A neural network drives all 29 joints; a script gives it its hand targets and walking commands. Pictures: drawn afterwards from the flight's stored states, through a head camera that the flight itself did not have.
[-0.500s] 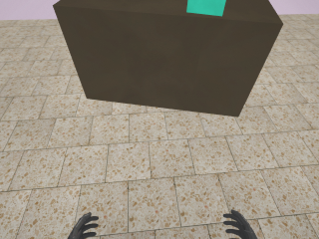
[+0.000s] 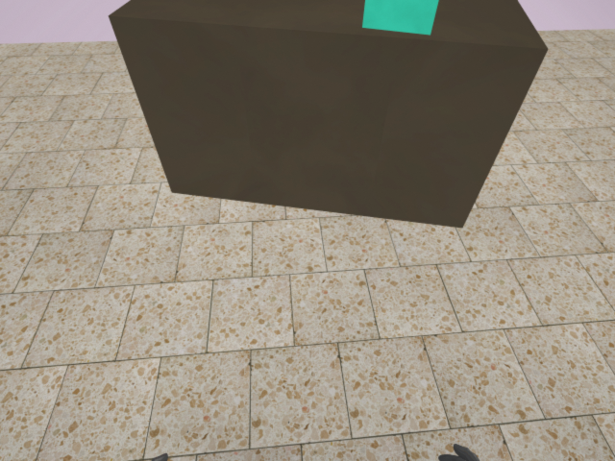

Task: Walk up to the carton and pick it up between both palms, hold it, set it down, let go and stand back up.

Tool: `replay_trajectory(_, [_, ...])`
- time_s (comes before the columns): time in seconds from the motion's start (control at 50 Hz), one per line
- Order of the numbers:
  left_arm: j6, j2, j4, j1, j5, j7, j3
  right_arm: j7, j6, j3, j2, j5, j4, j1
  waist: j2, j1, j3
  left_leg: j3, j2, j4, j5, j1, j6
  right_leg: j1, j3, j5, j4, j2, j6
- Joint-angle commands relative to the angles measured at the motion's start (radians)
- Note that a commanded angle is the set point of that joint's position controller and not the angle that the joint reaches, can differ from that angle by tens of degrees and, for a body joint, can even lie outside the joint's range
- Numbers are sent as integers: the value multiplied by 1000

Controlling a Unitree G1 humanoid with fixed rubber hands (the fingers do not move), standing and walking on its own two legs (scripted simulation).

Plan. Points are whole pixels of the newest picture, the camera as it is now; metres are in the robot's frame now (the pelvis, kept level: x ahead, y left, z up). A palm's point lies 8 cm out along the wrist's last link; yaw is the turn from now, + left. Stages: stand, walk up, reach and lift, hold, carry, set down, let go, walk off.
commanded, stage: stand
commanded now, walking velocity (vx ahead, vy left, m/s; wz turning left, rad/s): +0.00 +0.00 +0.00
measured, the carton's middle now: out of the picture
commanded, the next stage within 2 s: walk up in 1.46 s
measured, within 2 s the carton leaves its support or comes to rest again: neither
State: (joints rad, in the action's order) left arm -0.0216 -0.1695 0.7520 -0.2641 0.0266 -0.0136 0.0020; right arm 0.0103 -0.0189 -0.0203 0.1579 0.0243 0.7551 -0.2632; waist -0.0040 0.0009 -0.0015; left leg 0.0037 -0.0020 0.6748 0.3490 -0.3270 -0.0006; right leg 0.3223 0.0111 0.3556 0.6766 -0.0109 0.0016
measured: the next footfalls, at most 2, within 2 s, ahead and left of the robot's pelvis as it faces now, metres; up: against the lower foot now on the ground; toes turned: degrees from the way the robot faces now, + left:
right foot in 1.98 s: +0.13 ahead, -0.21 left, +0.00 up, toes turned -12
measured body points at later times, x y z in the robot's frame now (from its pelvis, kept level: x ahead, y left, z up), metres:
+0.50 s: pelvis +0.00 +0.00 +0.01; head +0.01 +0.00 +0.46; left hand +0.06 +0.23 -0.14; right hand +0.06 -0.22 -0.14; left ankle +0.01 +0.12 -0.72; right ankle +0.00 -0.12 -0.72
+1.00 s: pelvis +0.00 +0.00 +0.02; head +0.01 +0.00 +0.47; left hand +0.01 +0.22 -0.14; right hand +0.01 -0.21 -0.14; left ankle +0.01 +0.12 -0.72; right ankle +0.00 -0.12 -0.72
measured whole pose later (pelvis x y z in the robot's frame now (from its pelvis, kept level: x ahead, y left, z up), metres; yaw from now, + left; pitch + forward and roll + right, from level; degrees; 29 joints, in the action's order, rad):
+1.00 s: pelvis +0.00 +0.00 +0.02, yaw +0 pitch -2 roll +0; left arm 0.00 -0.12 1.08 -0.28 0.02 -0.04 0.03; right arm 0.04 0.00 -0.05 0.11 0.02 1.08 -0.30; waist 0.00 0.00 0.03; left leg 0.00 -0.01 0.50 0.27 -0.20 -0.01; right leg 0.19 0.01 0.27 0.50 -0.01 0.01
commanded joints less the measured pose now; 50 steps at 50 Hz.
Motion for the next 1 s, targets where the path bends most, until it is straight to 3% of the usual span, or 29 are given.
replay_trajectory(0.0, [30, -88, -83, 14, 0, -6, 29, 4, 26, -29, 92, 2, -80, 2, 10, -4, -10, 48, 35, -129, -152, 33, -25, 37, -67, -116, -174, -43, -36])
replay_trajectory(0.06, [32, -95, -69, 7, -1, -6, 35, 3, 28, -32, 99, 1, -60, -11, 21, 0, -18, 55, 38, -146, -158, 11, -28, -2, -60, -134, -173, -43, -35])
replay_trajectory(0.18, [30, -93, -31, -2, 0, -8, 40, 10, 31, -39, 99, 0, -21, -26, -8, 2, 7, 79, 49, -188, -124, -1, -34, -13, -49, -119, -179, -37, -35])
replay_trajectory(0.2, [32, -84, -19, -13, -3, -8, 38, 10, 32, -37, 98, 1, -15, -22, -34, 5, 1, 83, 54, -198, -127, 0, -36, -28, -50, -132, -172, -39, -34])
replay_trajectory(0.26, [36, -88, 5, -18, -5, -9, 43, 11, 37, -41, 92, 0, -3, -12, -1, 8, -24, 80, 55, -189, -162, 39, -39, -30, -51, -151, -182, -42, -36])
replay_trajectory(0.36, [38, -81, 49, -30, -5, -15, 46, 15, 36, -47, 90, -2, 48, -46, -5, 3, -11, 73, 53, -197, -179, 55, -37, -37, -54, -170, -202, -45, -38])
replay_trajectory(0.38, [39, -77, 59, -34, -6, -15, 46, 18, 35, -48, 96, -1, 58, -46, -29, 2, -13, 78, 55, -206, -188, 54, -39, -50, -54, -179, -196, -45, -37])
replay_trajectory(0.56, [37, -70, 142, -43, -7, -21, 53, 25, 32, -53, 78, -5, 138, -59, 19, 0, 45, 75, 56, -232, -186, 57, -37, -55, -63, -187, -240, -53, -37])
replay_trajectory(0.78, [37, -50, 240, -60, -7, -28, 48, 29, 35, -51, 63, -7, 234, -74, 11, 0, 40, 74, 62, -260, -223, 98, -34, -94, -69, -218, -267, -59, -35])
replay_trajectory(0.86, [35, -52, 268, -69, -9, -28, 48, 31, 32, -47, 49, -7, 263, -83, -20, 1, 63, 71, 63, -278, -213, 92, -32, -105, -66, -215, -273, -57, -34])
replay_trajectory(0.92, [33, -35, 294, -83, -10, -31, 44, 32, 32, -44, 42, -7, 287, -85, 3, 6, 66, 72, 64, -286, -210, 99, -31, -117, -66, -218, -276, -60, -32])
replay_trajectory(0.98, [33, -29, 309, -80, -8, -33, 40, 33, 32, -44, 41, -8, 300, -90, -8, 4, 74, 73, 64, -293, -196, 101, -33, -109, -63, -207, -286, -58, -29])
